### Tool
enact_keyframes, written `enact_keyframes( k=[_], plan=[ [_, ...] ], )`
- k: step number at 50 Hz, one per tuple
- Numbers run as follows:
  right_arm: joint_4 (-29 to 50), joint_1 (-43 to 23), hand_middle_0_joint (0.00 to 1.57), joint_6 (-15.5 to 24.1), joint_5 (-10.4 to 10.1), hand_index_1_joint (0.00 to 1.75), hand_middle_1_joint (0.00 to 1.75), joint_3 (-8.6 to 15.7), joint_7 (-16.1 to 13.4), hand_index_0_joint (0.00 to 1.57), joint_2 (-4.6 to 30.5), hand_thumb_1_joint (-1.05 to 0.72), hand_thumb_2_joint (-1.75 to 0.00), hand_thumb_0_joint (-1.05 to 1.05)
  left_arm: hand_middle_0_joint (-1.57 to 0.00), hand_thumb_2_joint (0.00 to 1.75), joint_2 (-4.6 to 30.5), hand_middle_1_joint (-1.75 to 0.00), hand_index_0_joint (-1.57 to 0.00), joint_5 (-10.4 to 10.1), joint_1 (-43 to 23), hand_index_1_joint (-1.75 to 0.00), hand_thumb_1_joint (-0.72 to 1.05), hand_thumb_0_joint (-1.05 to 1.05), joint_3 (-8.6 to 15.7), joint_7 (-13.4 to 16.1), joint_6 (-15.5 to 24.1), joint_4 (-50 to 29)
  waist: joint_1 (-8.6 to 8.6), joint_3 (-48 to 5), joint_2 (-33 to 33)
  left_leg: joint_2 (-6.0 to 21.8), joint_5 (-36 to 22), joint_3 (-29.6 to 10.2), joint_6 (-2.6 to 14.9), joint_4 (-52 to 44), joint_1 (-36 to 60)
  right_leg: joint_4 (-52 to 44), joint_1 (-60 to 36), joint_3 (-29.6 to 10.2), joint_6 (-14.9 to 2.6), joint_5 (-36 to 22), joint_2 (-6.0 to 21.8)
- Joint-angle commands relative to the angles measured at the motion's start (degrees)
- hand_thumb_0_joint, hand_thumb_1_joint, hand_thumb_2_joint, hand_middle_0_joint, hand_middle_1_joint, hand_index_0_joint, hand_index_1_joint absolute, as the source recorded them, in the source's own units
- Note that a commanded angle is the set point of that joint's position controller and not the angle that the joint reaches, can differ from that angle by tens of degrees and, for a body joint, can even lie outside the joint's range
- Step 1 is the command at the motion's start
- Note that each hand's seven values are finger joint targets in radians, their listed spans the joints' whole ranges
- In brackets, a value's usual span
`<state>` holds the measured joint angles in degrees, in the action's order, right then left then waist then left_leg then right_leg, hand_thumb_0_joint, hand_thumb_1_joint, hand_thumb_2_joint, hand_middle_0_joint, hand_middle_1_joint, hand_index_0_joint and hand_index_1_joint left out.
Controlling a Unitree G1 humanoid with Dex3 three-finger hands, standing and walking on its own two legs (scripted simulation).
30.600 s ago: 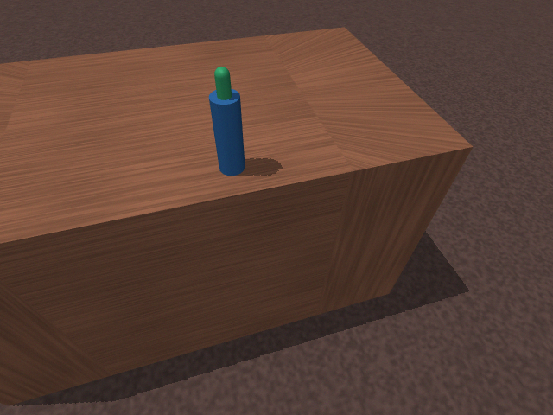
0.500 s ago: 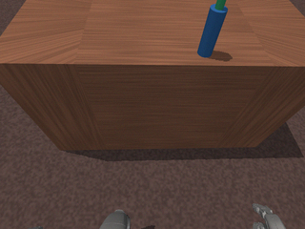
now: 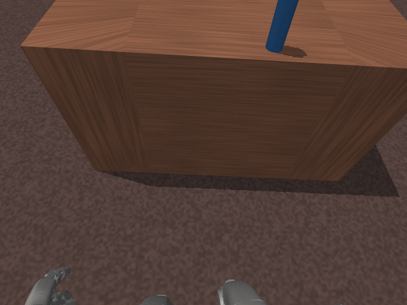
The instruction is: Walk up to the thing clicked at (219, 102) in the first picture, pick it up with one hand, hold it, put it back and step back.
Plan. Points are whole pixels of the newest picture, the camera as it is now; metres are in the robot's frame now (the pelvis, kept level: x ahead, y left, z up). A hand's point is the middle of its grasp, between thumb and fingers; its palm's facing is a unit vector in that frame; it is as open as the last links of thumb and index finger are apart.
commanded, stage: step back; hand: right
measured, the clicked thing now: (284, 13) +0.88 -0.21 +0.10
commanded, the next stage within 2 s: stand in 1.40 s
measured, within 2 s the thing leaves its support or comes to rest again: neither
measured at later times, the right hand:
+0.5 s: hand out of the picture -0.09 -0.30 -0.16, palm faces -0.13 +0.92 -0.37, open 7.4 cm
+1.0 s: hand out of the picture -0.07 -0.28 -0.15, palm faces -0.09 +0.93 -0.36, open 7.4 cm
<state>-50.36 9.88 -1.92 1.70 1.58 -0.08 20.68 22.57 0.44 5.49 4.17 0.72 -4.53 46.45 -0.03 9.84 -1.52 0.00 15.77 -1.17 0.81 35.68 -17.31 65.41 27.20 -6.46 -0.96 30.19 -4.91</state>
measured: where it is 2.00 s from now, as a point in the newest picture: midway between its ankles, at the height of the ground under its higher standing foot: outside the picture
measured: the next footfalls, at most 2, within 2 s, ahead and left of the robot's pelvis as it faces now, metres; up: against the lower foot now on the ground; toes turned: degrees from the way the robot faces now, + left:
right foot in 0.16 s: -0.10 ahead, -0.13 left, +0.00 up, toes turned +2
left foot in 0.52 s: -0.10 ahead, +0.12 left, +0.00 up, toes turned +3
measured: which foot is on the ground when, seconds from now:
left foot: down 0.00-0.18, up 0.20-0.50, down 0.52-1.00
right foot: up 0.00-0.14, down 0.16-1.00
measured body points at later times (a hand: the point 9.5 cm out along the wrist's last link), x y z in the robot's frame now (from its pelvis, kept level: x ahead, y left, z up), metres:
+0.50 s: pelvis -0.16 -0.02 -0.01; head -0.13 -0.04 +0.44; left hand -0.09 +0.31 -0.10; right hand -0.08 -0.35 -0.14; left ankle -0.19 +0.11 -0.72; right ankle -0.09 -0.14 -0.73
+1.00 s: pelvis -0.17 -0.01 +0.00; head -0.15 -0.02 +0.45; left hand -0.13 +0.30 -0.12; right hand -0.07 -0.32 -0.12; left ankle -0.15 +0.12 -0.72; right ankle -0.14 -0.13 -0.73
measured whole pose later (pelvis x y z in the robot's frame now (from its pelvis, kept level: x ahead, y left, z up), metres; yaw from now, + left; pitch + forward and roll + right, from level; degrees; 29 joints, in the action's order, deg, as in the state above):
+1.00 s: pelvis -0.17 -0.01 +0.00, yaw +3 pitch -2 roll +0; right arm -57.2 10.5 0.0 1.8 3.4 1.2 22.3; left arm 19.6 2.2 11.9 2.7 -1.1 1.7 56.3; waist -2.0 3.8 1.6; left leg 1.5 24.8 -0.9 0.4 38.4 -17.3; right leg 34.1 15.2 1.4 -0.6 16.6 0.3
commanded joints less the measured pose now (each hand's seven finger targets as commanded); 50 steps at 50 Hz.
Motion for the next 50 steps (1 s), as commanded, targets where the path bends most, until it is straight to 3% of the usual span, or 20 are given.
enact_keyframes(
  k=[1, 7, 8, 9, 10, 12, 14, 20, 22, 25, 26, 27, 28, 30, 34, 37, 38, 40, 41, 50],
  plan=[
    [5.78, -3.61, 0.2, 0.96, 0.67, 0.3, 0.3, 4.43, -1.53, 0.2, 15.02, -0.9, -0.9, 0.0, -0.2, 0.9, 9.49, -0.3, -0.2, 0.29, 4.3, -0.3, 0.9, 0.0, 2.86, 0.41, 2.02, -2.79, -1.17, -9.55, 11.23, 14.28, -27.2, -11.42, 12.97, -9.26, 5.59, -5.04, -2.84, 0.83, 1.93, 1.82, 1.78],
    [5.88, -4.42, 0.2, -1.08, -0.68, 0.3, 0.3, 4.4, -0.86, 0.2, 15.99, -0.9, -0.9, 0.0, -0.2, 0.9, 9.49, -0.3, -0.2, 1.36, 9.19, -0.3, 0.9, 0.0, 2.55, 0.57, 3.83, 1.36, -2.2, -16.77, 11.8, 10.47, -16.95, -7.81, 7.13, -0.68, 4.91, -43.59, -18.83, 7.1, -0.09, -17.18, 3.5],
    [6.22, -3.85, 0.2, -0.98, -1.09, 0.3, 0.3, 3.4, -0.65, 0.2, 12.75, -0.9, -0.9, 0.0, -0.2, 0.9, 13.28, -0.3, -0.2, 2.14, 9.23, -0.3, 0.9, 0.0, 3.7, 0.67, 4.27, 1.39, -1.86, -14.2, 3.98, 5.03, -5.34, -7.24, 3.41, 4.72, -6.5, -43.22, -21.89, -4.52, -1.63, -15.8, 9.66],
    [7.85, -5.75, 0.2, -0.89, -1.37, 0.3, 0.3, 3.03, -1.38, 0.2, 10.51, -0.9, -0.9, 0.0, -0.2, 0.9, 20.39, -0.3, -0.2, 1.96, 7.36, -0.3, 0.9, 0.0, 5.44, 0.49, 3.93, 0.31, -3.77, -10.81, -12.8, -5.43, 16.06, -4.01, 0.04, 16.13, -14.43, -47.75, -14.15, -20.51, -10.21, -17.02, 23.68],
    [7.54, -6.94, 0.2, -1.39, -0.91, 0.3, 0.3, 4.43, -2.08, 0.2, 12.78, -0.9, -0.9, 0.0, -0.2, 0.9, 22.55, -0.3, -0.2, 2.33, 4.89, -0.3, 0.9, 0.0, 5.6, 0.63, 4.13, -1.41, -4.69, -7.21, -12.64, -3.61, 20.94, -9.59, -1.37, 28.47, -11.67, -50.28, -1.85, -28.65, -16.89, -16.56, 30.98],
    [4.87, -2.19, 0.2, -1.51, -1.44, 0.3, 0.3, 4.6, -1.85, 0.2, 14.2, -0.9, -0.9, 0.0, -0.2, 0.9, 16.41, -0.3, -0.2, 1.91, -3.05, -0.3, 0.9, 0.0, 3.74, 1.22, 4.46, -3.1, 0.8, -6.65, -1.93, -5.51, 13.72, -12.96, -1.08, 35.55, -11.05, -43.12, -4.03, -12.38, -12.33, -28.58, 23.17],
    [3.81, -0.2, 0.2, -0.89, -1.23, 0.3, 0.3, 4.05, -1.63, 0.2, 12.97, -0.9, -0.9, 0.0, -0.2, 0.9, 13.58, -0.3, -0.2, 2.12, -2.06, -0.3, 0.9, 0.0, 3.62, 1.37, 4.59, -2.43, 0.77, -8.65, -3.37, -5.69, 10.49, -9.21, -1.8, 34.93, -9.62, -40.12, -7.07, -5.1, -9.48, -27.67, 18.16],
    [3.58, -3.22, 0.2, 0.16, 0.5, 0.3, 0.3, 4.15, -0.6, 0.2, 13.4, -0.9, -0.9, 0.0, -0.2, 0.9, 15.39, -0.3, -0.2, 2.53, 6.41, -0.3, 0.9, 0.0, 4.73, 1.01, 5.12, -0.13, -5.47, -9.53, -8.55, -1.32, 14.9, -4.68, -2.61, 14.99, -14.27, -44.22, -21.72, -12.14, -10.41, 3.4, 20.67],
    [1.97, -0.92, 0.2, 0.49, 0.53, 0.3, 0.3, 4.44, -0.11, 0.2, 13.91, -0.9, -0.9, 0.0, -0.2, 0.9, 16.65, -0.3, -0.2, 2.37, 4.5, -0.3, 0.9, 0.0, 5.01, 0.66, 5.0, -0.08, -3.79, -9.41, -10.88, 0.49, 17.43, -2.5, -1.35, 6.13, -6.16, -46.2, -15.7, -12.8, -10.22, 8.38, 22.55],
    [-3.79, 7.19, 0.2, 1.14, 0.14, 0.3, 0.3, 5.31, 0.55, 0.2, 13.09, -0.9, -0.9, 0.0, -0.2, 0.9, 14.64, -0.3, -0.2, 2.14, 2.51, -0.3, 0.9, 0.0, 3.27, -0.02, 4.22, 0.19, 0.6, -9.78, -6.11, -2.3, 8.03, 2.82, 1.11, -11.76, 12.39, -41.76, -3.53, -3.33, -5.25, 9.5, 16.3],
    [-4.28, 8.77, 0.2, 1.58, 1.05, 0.3, 0.3, 5.88, 0.43, 0.2, 14.23, -0.9, -0.9, 0.0, -0.2, 0.9, 11.66, -0.3, -0.2, 2.24, 4.71, -0.3, 0.9, 0.0, 2.21, -0.21, 4.09, 0.4, 1.36, -10.41, 2.46, 1.1, 15.07, -4.74, 2.16, -17.67, 17.59, -32.58, 2.43, 1.56, -2.82, 9.77, 12.36],
    [-3.02, 5.96, 0.2, 1.96, 1.55, 0.3, 0.3, 6.05, 0.34, 0.2, 18.9, -0.9, -0.9, 0.0, -0.2, 0.9, 8.47, -0.3, -0.2, 0.93, 0.7, -0.3, 0.9, 0.0, 1.15, -0.24, 4.43, -0.3, 2.84, -7.25, 18.48, 16.6, 38.01, -30.77, 8.06, -26.66, 8.82, -19.96, 10.09, 8.38, 0.72, 6.85, 4.27],
    [-1.45, 1.28, 0.2, 2.27, 1.31, 0.3, 0.3, 6.4, 0.43, 0.2, 21.06, -0.9, -0.9, 0.0, -0.2, 0.9, 13.82, -0.3, -0.2, 1.46, -3.74, -0.3, 0.9, 0.0, 3.17, -0.05, 4.59, 0.45, 3.31, -1.79, 10.3, 21.28, 41.23, -34.86, 12.98, -28.51, -4.58, -13.53, 4.64, 1.54, 0.69, 2.75, 6.97],
    [-0.67, -5.56, 0.2, 3.73, 1.13, 0.3, 0.3, 4.06, -0.15, 0.2, 14.97, -0.9, -0.9, 0.0, -0.2, 0.9, 11.03, -0.3, -0.2, 0.35, 2.31, -0.3, 0.9, 0.0, 2.34, -1.12, 4.98, 3.42, -1.85, -2.56, 3.5, 13.12, 20.13, -18.89, 8.72, -22.01, 0.15, -12.91, 1.13, 0.17, 0.42, -6.85, 6.21],
    [-1.3, -3.25, 0.2, 3.62, 1.42, 0.3, 0.3, 4.95, 0.42, 0.2, 15.42, -0.9, -0.9, 0.0, -0.2, 0.9, 10.19, -0.3, -0.2, 0.85, 3.92, -0.3, 0.9, 0.0, 2.14, -2.1, 5.57, 4.86, 0.38, -5.67, 12.42, 11.66, 20.62, -12.21, 7.58, -20.57, 1.32, -24.89, -7.13, 6.91, 1.05, -4.27, 5.5],
    [-1.21, -2.97, 0.2, 2.31, 0.85, 0.3, 0.3, 4.56, 0.52, 0.2, 14.31, -0.9, -0.9, 0.0, -0.2, 0.9, 9.19, -0.3, -0.2, 1.26, 6.78, -0.3, 0.9, 0.0, 2.33, -1.31, 6.59, 7.15, -1.38, -5.02, 9.78, 10.34, 16.84, -8.45, 6.31, -13.5, -3.33, -40.37, -18.31, 8.59, 0.02, -10.91, 3.14],
    [-1.13, -1.56, 0.2, 2.13, 0.34, 0.3, 0.3, 3.68, 0.38, 0.2, 11.45, -0.9, -0.9, 0.0, -0.2, 0.9, 10.04, -0.3, -0.2, 1.58, 8.3, -0.3, 0.9, 0.0, 2.52, -0.8, 7.14, 7.78, -2.07, -6.15, 5.36, 7.91, 13.17, -5.96, 4.27, -6.98, -5.8, -43.82, -24.03, 4.41, -0.57, -12.42, 3.91],
    [0.16, -2.64, 0.2, 2.11, -0.05, 0.3, 0.3, 3.02, 0.02, 0.2, 9.37, -0.9, -0.9, 0.0, -0.2, 0.9, 17.29, -0.3, -0.2, 1.82, 9.61, -0.3, 0.9, 0.0, 3.93, -0.14, 7.94, 7.75, -3.08, -6.62, -6.64, -0.23, 17.41, -0.53, 0.04, 10.28, -13.99, -52.16, -21.63, -24.01, -8.95, 4.47, 22.22],
    [-1.08, -0.92, 0.2, 2.09, 0.25, 0.3, 0.3, 4.08, -0.32, 0.2, 12.04, -0.9, -0.9, 0.0, -0.2, 0.9, 18.18, -0.3, -0.2, 1.81, 6.91, -0.3, 0.9, 0.0, 4.1, -0.25, 8.28, 6.24, -2.12, -4.58, -3.89, 1.35, 17.69, -4.74, -0.35, 14.52, -10.43, -52.03, -14.9, -27.24, -12.45, 6.48, 25.91],
    [-5.56, 2.43, 0.2, 3.47, 0.63, 0.3, 0.3, 4.54, 0.08, 0.2, 10.25, -0.9, -0.9, 0.0, -0.2, 0.9, 11.37, -0.3, -0.2, 0.96, 0.29, -0.3, 0.9, 0.0, 0.77, -0.58, 7.05, 4.55, 1.56, -8.96, -3.8, 0.57, -0.23, 1.5, -0.3, -9.45, 10.97, -39.37, -3.78, -2.16, -5.14, -13.98, 14.26]
  ],
)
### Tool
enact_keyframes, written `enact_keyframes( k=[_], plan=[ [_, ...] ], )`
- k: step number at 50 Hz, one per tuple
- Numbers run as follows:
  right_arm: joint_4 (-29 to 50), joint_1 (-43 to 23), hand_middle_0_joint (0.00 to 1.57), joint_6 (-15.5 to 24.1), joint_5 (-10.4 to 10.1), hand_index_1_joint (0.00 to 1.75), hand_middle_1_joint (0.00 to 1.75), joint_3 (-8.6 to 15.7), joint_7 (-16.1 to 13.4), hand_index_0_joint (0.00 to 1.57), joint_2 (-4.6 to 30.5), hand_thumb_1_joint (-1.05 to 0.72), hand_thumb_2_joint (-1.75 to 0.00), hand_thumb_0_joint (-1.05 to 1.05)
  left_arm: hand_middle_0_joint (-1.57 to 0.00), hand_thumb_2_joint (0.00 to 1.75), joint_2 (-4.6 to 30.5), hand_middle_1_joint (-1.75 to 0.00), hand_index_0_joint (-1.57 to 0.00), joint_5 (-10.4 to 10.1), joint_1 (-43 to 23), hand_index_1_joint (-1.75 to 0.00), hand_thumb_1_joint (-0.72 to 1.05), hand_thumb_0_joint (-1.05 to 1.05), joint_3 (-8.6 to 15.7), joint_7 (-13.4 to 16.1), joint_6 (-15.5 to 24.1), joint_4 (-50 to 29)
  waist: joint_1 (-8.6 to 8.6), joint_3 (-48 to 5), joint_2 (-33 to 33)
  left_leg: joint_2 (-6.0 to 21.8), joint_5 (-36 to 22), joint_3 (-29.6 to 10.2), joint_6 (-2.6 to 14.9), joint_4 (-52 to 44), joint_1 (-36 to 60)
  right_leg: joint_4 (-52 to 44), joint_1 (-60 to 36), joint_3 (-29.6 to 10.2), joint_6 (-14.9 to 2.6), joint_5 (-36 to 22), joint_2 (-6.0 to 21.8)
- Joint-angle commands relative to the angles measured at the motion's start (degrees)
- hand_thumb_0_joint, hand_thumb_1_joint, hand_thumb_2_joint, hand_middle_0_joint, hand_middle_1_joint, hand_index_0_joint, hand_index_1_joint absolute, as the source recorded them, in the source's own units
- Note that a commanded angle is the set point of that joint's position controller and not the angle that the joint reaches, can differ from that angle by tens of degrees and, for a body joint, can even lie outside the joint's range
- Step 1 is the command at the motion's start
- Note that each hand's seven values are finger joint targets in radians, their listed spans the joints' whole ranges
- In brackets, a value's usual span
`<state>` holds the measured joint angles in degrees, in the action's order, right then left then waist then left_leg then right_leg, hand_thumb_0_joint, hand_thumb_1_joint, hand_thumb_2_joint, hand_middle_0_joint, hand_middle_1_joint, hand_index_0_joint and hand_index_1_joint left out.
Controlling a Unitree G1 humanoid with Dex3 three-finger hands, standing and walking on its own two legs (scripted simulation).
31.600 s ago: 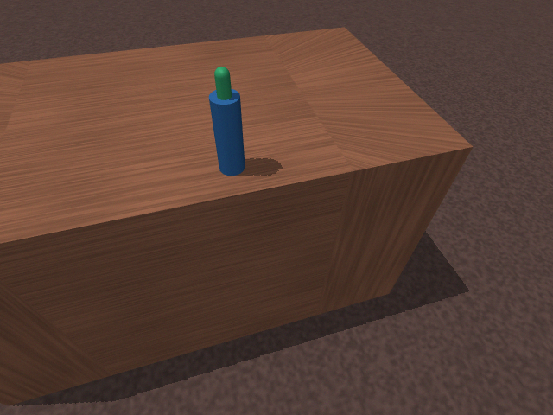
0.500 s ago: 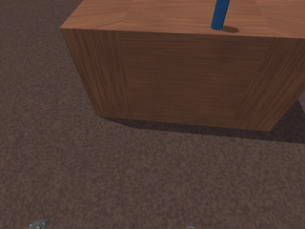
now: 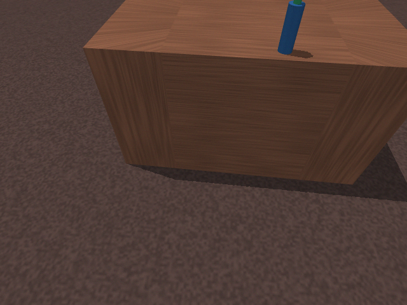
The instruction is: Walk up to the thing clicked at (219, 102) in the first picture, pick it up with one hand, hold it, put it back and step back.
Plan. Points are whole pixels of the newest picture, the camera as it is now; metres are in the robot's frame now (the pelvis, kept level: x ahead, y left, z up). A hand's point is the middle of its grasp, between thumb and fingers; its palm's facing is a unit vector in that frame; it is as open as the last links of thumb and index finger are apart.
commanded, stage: step back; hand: right
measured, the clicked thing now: (292, 21) +1.04 -0.25 +0.10
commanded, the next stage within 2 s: stand in 0.40 s
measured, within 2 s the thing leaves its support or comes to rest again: neither
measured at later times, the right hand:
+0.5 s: hand out of the picture +0.13 -0.24 -0.14, palm faces +0.06 +0.94 -0.33, open 7.4 cm
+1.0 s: hand out of the picture +0.07 -0.25 -0.14, palm faces +0.04 +0.95 -0.32, open 7.4 cm
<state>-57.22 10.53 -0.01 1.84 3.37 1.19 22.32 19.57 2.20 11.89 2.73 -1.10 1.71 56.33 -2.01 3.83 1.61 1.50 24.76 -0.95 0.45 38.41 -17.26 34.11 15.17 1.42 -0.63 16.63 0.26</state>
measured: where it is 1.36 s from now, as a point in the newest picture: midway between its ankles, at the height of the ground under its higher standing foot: outside the picture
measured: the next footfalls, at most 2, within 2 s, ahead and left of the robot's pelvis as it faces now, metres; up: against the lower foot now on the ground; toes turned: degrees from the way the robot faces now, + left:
none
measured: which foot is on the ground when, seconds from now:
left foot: down 0.00-1.00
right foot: down 0.00-1.00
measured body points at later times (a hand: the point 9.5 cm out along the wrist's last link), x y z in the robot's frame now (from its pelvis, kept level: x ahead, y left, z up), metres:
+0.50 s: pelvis +0.03 +0.02 +0.01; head +0.05 +0.02 +0.46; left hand +0.16 +0.31 -0.11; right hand +0.13 -0.29 -0.11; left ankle +0.03 +0.13 -0.73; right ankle +0.02 -0.12 -0.73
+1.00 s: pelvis +0.01 +0.01 +0.02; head +0.01 +0.00 +0.47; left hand +0.09 +0.31 -0.11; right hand +0.07 -0.30 -0.11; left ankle +0.03 +0.13 -0.73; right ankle +0.02 -0.12 -0.73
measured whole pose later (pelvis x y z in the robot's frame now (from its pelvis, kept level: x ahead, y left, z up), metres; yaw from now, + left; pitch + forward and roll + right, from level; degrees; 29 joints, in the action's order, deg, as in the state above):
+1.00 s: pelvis +0.01 +0.01 +0.02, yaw -2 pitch -3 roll +0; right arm -65.8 5.6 0.4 0.5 1.1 1.3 19.9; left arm 20.1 0.7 6.4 0.2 -0.7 0.6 65.4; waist 0.3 3.3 0.2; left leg 1.6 8.6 2.3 -0.8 18.0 -6.1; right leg 18.7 6.6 -1.5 0.7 8.9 0.3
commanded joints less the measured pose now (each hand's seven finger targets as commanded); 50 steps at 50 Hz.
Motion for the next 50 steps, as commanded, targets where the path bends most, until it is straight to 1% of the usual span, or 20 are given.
enact_keyframes(
  k=[1, 2, 3, 4, 5, 7, 8, 9, 11, 13, 18, 19, 20, 25, 31, 35, 38, 40, 42, 50],
  plan=[
    [1.39, 1.86, 0.2, 1.92, 0.72, 0.3, 0.3, 2.91, -1.53, 0.2, 9.91, -0.9, -0.9, 0.0, -0.2, 0.9, 12.33, -0.3, -0.2, -1.12, -5.48, -0.3, 0.9, 0.0, 1.44, 1.2, 0.76, -5.41, 3.59, -4.47, -2.74, 3.03, -10.13, -4.43, 0.83, -16.0, 12.67, -3.83, 8.52, -7.88, -3.67, -4.26, 6.9],
    [2.44, -1.82, 0.2, 2.32, 0.85, 0.3, 0.3, 2.9, -1.66, 0.2, 12.73, -0.9, -0.9, 0.0, -0.2, 0.9, 10.1, -0.3, -0.2, -2.03, -4.73, -0.3, 0.9, 0.0, 0.68, 1.06, 0.39, -4.88, 2.18, -4.23, 4.76, 11.35, -1.2, -17.18, 4.44, -21.55, 8.5, 0.85, 9.72, -4.59, -1.03, 3.0, 1.61],
    [2.84, -4.97, 0.2, 2.21, 0.23, 0.3, 0.3, 2.86, -1.36, 0.2, 14.42, -0.9, -0.9, 0.0, -0.2, 0.9, 12.82, -0.3, -0.2, -1.96, -4.17, -0.3, 0.9, 0.0, 1.67, 1.38, 0.14, -3.29, 1.04, -3.12, 4.74, 15.67, 4.76, -18.93, 8.53, -22.62, 0.71, 3.87, 2.59, -2.23, -0.55, 9.8, 0.65],
    [3.19, -7.22, 0.2, 2.21, 0.16, 0.3, 0.3, 2.56, -1.19, 0.2, 13.36, -0.9, -0.9, 0.0, -0.2, 0.9, 12.74, -0.3, -0.2, -1.61, -3.07, -0.3, 0.9, 0.0, 1.52, 1.35, 0.38, -2.27, 0.02, -2.45, 2.92, 14.8, 1.51, -16.46, 8.53, -21.19, -0.91, 1.96, -0.87, -2.79, -0.75, 8.1, 1.08],
    [2.73, -7.74, 0.2, 2.11, 0.11, 0.3, 0.3, 1.86, -1.19, 0.2, 12.06, -0.9, -0.9, 0.0, -0.2, 0.9, 12.15, -0.3, -0.2, -1.49, -3.28, -0.3, 0.9, 0.0, 1.42, 1.3, 0.69, -1.75, -0.39, -1.88, 2.15, 11.9, -4.51, -12.21, 6.48, -19.3, -1.21, -3.5, -3.13, -3.77, -0.97, 3.49, 1.23],
    [2.08, -7.79, 0.2, 2.33, -0.19, 0.3, 0.3, 1.25, -1.35, 0.2, 10.42, -0.9, -0.9, 0.0, -0.2, 0.9, 13.36, -0.3, -0.2, -1.76, -2.69, -0.3, 0.9, 0.0, 1.72, 1.55, 1.49, -0.65, -0.3, -5.05, 3.29, 6.83, -19.45, -5.4, 2.4, -13.75, 1.15, -7.18, -8.13, -7.24, -1.53, -12.19, 3.82],
    [1.71, -6.75, 0.2, 2.37, -0.41, 0.3, 0.3, 1.26, -1.55, 0.2, 10.23, -0.9, -0.9, 0.0, -0.2, 0.9, 14.4, -0.3, -0.2, -1.84, -3.33, -0.3, 0.9, 0.0, 1.82, 1.63, 1.56, -0.69, 0.67, -6.8, 2.97, 5.59, -22.63, -3.63, 1.49, -12.55, 2.42, -6.36, -9.28, -7.74, -2.11, -16.77, 4.98],
    [0.98, -5.64, 0.2, 2.41, -0.63, 0.3, 0.3, 1.25, -1.77, 0.2, 10.1, -0.9, -0.9, 0.0, -0.2, 0.9, 14.63, -0.3, -0.2, -1.92, -4.56, -0.3, 0.9, 0.0, 1.93, 1.76, 1.47, -0.7, 1.41, -7.79, 2.35, 5.09, -27.02, -2.68, 1.07, -12.3, 4.56, -5.22, -9.43, -7.77, -2.32, -20.78, 5.55],
    [0.17, -5.71, 0.2, 2.39, -0.91, 0.3, 0.3, 1.52, -2.07, 0.2, 10.25, -0.9, -0.9, 0.0, -0.2, 0.9, 13.81, -0.3, -0.2, -2.12, -5.1, -0.3, 0.9, 0.0, 1.59, 2.07, 1.25, -0.5, 1.25, -9.12, 1.77, 5.64, -35.5, -2.13, 1.49, -10.94, 9.45, -4.58, -8.07, -6.48, -2.07, -24.45, 5.33],
    [-0.13, -6.03, 0.2, 2.16, -1.07, 0.3, 0.3, 1.63, -2.18, 0.2, 10.17, -0.9, -0.9, 0.0, -0.2, 0.9, 13.52, -0.3, -0.2, -2.03, -5.99, -0.3, 0.9, 0.0, 1.29, 2.26, 1.02, -0.32, 1.46, -9.43, 0.3, 6.11, -36.99, -1.79, 2.25, -10.66, 11.06, -4.62, -7.36, -6.01, -1.89, -24.7, 5.18],
    [-0.73, -9.33, 0.2, 1.53, -0.97, 0.3, 0.3, 1.36, -2.01, 0.2, 9.42, -0.9, -0.9, 0.0, -0.2, 0.9, 13.77, -0.3, -0.2, -1.67, -8.0, -0.3, 0.9, 0.0, 1.02, 2.27, 0.67, 0.75, 1.38, -6.71, -1.57, 6.08, -23.63, -1.82, 2.14, -13.89, 7.48, -7.32, -7.85, -7.48, -1.62, -19.84, 5.51],
    [-0.76, -10.0, 0.2, 1.55, -0.86, 0.3, 0.3, 1.47, -1.95, 0.2, 9.47, -0.9, -0.9, 0.0, -0.2, 0.9, 13.99, -0.3, -0.2, -1.48, -7.87, -0.3, 0.9, 0.0, 1.0, 2.27, 0.72, 0.97, 1.45, -6.99, -2.15, 5.96, -23.08, -1.35, 2.18, -13.67, 8.31, -7.86, -7.67, -7.64, -1.75, -20.39, 5.75],
    [-1.0, -9.03, 0.2, 1.66, -1.75, 0.3, 0.3, 0.86, -1.76, 0.2, 9.66, -0.9, -0.9, 0.0, -0.2, 0.9, 12.12, -0.3, -0.2, -2.11, -8.4, -0.3, 0.9, 0.0, 0.06, 1.96, 0.68, 1.91, 2.12, -8.13, -2.24, 5.99, -28.64, -3.3, 1.73, -15.69, 10.35, -9.86, -8.98, -7.76, -1.17, -24.41, 6.65],
    [-2.31, -9.77, 0.2, 1.95, -1.54, 0.3, 0.3, 0.5, -1.56, 0.2, 9.69, -0.9, -0.9, 0.0, -0.2, 0.9, 12.47, -0.3, -0.2, -2.14, -10.05, -0.3, 0.9, 0.0, -0.19, 2.0, 0.43, 2.66, 2.34, -8.65, -1.1, 6.59, -33.88, -2.55, 0.86, -17.97, 14.73, -12.13, -10.17, -6.8, -0.25, -24.94, 6.46],
    [-3.08, -10.87, 0.2, 1.89, -1.49, 0.3, 0.3, 0.13, -1.29, 0.2, 9.25, -0.9, -0.9, 0.0, -0.2, 0.9, 12.51, -0.3, -0.2, -1.88, -10.6, -0.3, 0.9, 0.0, -0.48, 1.76, 0.58, 3.84, 2.31, -7.42, -1.1, 6.38, -27.83, -2.08, 0.44, -21.02, 15.1, -15.96, -10.27, -7.2, 0.17, -20.4, 6.94],
    [-3.59, -10.87, 0.2, 1.76, -1.42, 0.3, 0.3, 0.08, -1.18, 0.2, 9.49, -0.9, -0.9, 0.0, -0.2, 0.9, 12.73, -0.3, -0.2, -1.67, -11.07, -0.3, 0.9, 0.0, -0.41, 1.68, 0.48, 4.33, 2.4, -5.46, -0.54, 5.96, -20.43, -2.24, 0.12, -23.13, 12.67, -17.9, -9.66, -7.51, 0.18, -14.14, 6.77],
    [-3.96, -10.52, 0.2, 2.01, -1.38, 0.3, 0.3, -0.09, -1.09, 0.2, 9.31, -0.9, -0.9, 0.0, -0.2, 0.9, 12.61, -0.3, -0.2, -1.72, -10.29, -0.3, 0.9, 0.0, -0.47, 1.48, 0.58, 4.77, 2.27, -5.93, -0.76, 6.15, -20.96, -2.31, 0.06, -23.54, 13.75, -18.09, -9.11, -7.49, 0.05, -14.23, 6.76],
    [-4.14, -10.57, 0.2, 1.99, -1.37, 0.3, 0.3, -0.06, -1.08, 0.2, 9.42, -0.9, -0.9, 0.0, -0.2, 0.9, 12.61, -0.3, -0.2, -1.7, -10.01, -0.3, 0.9, 0.0, -0.41, 1.46, 0.52, 4.96, 2.12, -4.75, -0.89, 6.13, -17.54, -2.52, 0.05, -24.07, 13.81, -18.81, -7.42, -7.74, 0.05, -10.97, 6.61],
    [-4.17, -10.04, 0.2, 1.95, -1.35, 0.3, 0.3, 0.0, -1.07, 0.2, 9.7, -0.9, -0.9, 0.0, -0.2, 0.9, 12.61, -0.3, -0.2, -1.69, -10.49, -0.3, 0.9, 0.0, -0.42, 1.46, 0.62, 4.81, 2.47, -5.69, -1.27, 6.29, -18.96, -2.57, 0.32, -23.78, 13.52, -18.49, -8.6, -7.71, 0.02, -12.58, 6.83],
    [-5.19, -7.84, 0.2, 1.54, -1.1, 0.3, 0.3, -0.13, -0.74, 0.2, 9.42, -0.9, -0.9, 0.0, -0.2, 0.9, 13.2, -0.3, -0.2, -1.63, -9.08, -0.3, 0.9, 0.0, -0.57, 1.37, 0.43, 5.13, 2.61, -2.14, -2.6, 5.42, -11.07, -2.76, 0.22, -23.77, 11.13, -21.31, -4.19, -8.84, -0.12, -1.51, 6.57]
  ],
)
